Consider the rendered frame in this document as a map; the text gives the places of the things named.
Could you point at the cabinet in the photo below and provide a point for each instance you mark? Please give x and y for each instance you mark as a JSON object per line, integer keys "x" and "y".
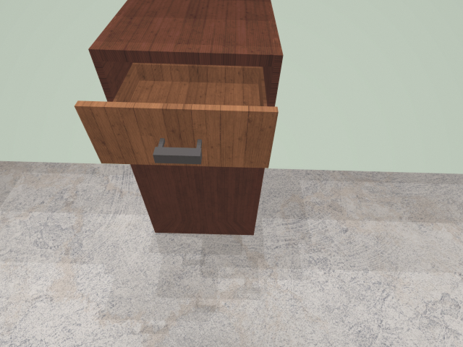
{"x": 193, "y": 199}

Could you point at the handle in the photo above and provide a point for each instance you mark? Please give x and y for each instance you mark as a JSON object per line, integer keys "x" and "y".
{"x": 183, "y": 155}

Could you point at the drawer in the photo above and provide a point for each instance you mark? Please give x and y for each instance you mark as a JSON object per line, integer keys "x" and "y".
{"x": 224, "y": 106}

